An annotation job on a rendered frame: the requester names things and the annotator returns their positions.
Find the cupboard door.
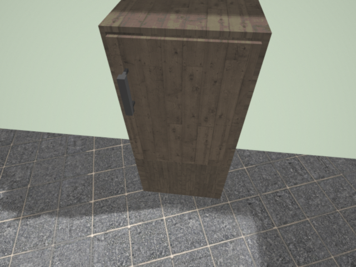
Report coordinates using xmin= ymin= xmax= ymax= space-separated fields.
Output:
xmin=106 ymin=34 xmax=262 ymax=167

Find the handle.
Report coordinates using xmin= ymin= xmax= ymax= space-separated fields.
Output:
xmin=116 ymin=68 xmax=135 ymax=116

